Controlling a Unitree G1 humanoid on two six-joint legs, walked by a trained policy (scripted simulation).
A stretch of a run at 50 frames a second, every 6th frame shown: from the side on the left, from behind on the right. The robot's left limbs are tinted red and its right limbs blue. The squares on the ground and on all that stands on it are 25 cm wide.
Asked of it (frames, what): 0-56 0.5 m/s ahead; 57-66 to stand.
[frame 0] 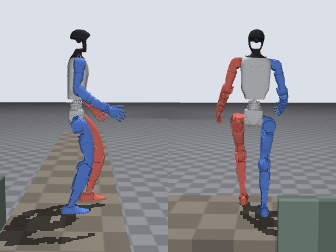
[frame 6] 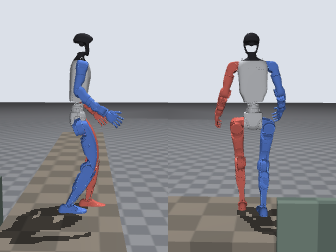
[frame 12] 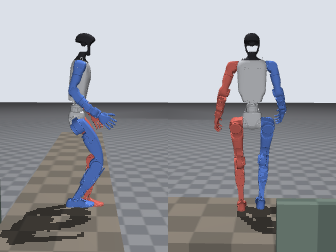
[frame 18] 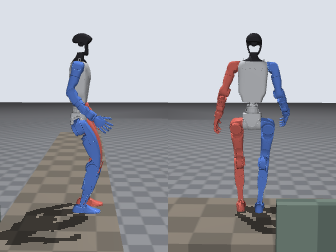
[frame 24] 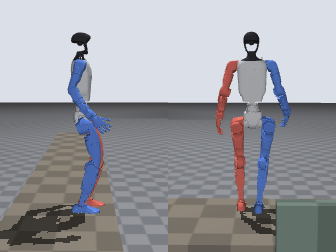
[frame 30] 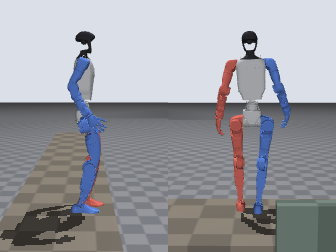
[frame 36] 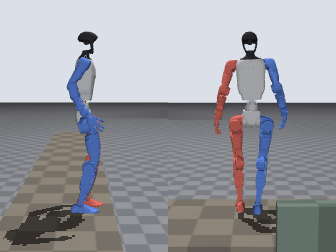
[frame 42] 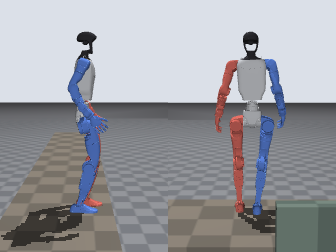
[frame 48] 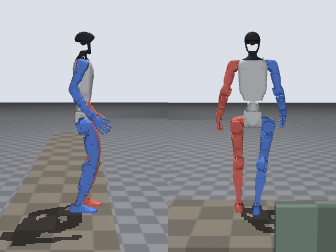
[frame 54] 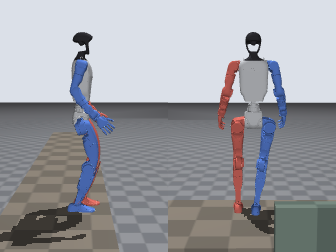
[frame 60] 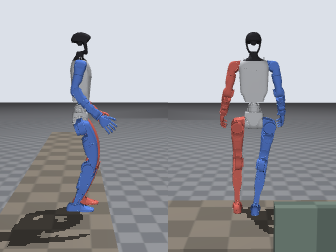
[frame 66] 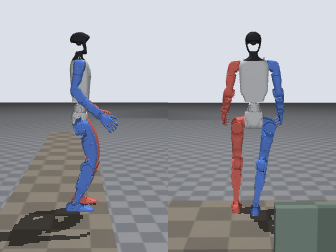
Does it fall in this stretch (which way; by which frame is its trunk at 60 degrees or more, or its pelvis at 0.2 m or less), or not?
no
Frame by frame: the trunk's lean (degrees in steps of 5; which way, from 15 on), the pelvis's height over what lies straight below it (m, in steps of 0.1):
0: 5, 0.8
6: 5, 0.8
12: 10, 0.8
18: 5, 0.8
24: 0, 0.8
30: 5, 0.8
36: 5, 0.8
42: 5, 0.8
48: 0, 0.8
54: 0, 0.8
60: 0, 0.8
66: 0, 0.8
